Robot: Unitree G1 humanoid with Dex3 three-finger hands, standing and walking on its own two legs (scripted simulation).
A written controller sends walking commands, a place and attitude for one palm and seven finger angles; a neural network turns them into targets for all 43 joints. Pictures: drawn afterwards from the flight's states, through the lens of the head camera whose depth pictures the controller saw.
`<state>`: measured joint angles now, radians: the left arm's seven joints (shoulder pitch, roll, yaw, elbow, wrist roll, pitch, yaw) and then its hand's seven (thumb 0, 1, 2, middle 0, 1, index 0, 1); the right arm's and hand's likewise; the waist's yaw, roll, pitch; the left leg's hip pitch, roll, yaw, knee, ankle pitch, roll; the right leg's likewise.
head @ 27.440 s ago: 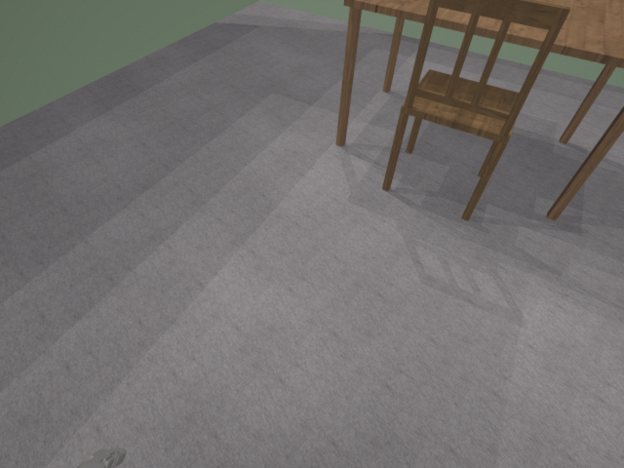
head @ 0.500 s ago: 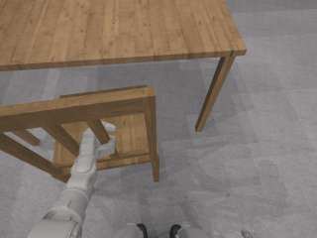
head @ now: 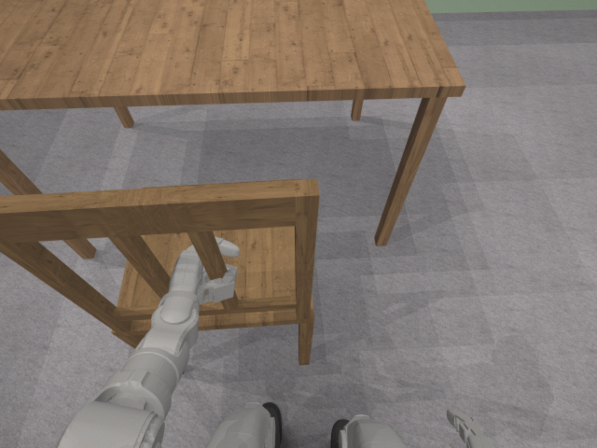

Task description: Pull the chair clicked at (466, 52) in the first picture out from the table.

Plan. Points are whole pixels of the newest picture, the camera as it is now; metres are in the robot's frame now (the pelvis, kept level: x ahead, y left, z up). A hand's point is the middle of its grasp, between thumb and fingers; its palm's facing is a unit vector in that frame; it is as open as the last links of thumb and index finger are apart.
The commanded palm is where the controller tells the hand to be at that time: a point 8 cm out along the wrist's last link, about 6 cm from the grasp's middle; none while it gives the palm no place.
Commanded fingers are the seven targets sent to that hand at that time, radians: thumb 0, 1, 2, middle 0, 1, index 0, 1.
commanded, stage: step backward, pulling the chair out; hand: left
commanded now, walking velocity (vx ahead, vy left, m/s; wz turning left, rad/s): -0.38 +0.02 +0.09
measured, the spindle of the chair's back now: (156, 276) +0.36 +0.25 -0.07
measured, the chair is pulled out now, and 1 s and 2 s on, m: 0.21 0.34 0.54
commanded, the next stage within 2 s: stop walking, hand still on the chair in 1.86 s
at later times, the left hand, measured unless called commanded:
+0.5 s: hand (222, 304) +0.31 +0.13 -0.06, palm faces +0.01 -0.99 -0.17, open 5.7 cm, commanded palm +0.29 +0.18 -0.06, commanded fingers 0.00 0.90 0.90 -0.50 -1.45 -0.50 -1.45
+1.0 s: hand (206, 374) +0.21 +0.14 -0.06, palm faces +0.01 -0.98 -0.18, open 5.7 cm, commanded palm +0.21 +0.20 -0.05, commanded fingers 0.00 0.90 0.90 -0.50 -1.45 -0.50 -1.45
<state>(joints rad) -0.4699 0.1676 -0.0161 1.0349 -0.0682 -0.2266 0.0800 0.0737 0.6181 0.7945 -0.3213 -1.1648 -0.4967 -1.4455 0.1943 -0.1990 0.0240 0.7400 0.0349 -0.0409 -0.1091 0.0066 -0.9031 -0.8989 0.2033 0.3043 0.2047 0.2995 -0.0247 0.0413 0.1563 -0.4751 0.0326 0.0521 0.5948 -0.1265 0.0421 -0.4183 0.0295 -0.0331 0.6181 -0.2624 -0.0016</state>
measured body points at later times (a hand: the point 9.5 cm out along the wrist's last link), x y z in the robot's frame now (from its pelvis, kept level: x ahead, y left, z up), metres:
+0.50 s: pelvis -0.05 +0.00 +0.00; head +0.04 +0.00 +0.44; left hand +0.31 +0.18 -0.04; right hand +0.04 -0.26 -0.13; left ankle -0.05 +0.14 -0.72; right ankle +0.01 -0.12 -0.72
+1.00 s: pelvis -0.13 +0.00 +0.00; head -0.06 +0.00 +0.44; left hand +0.21 +0.19 -0.04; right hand -0.02 -0.25 -0.13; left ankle -0.09 +0.14 -0.71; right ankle -0.02 -0.12 -0.72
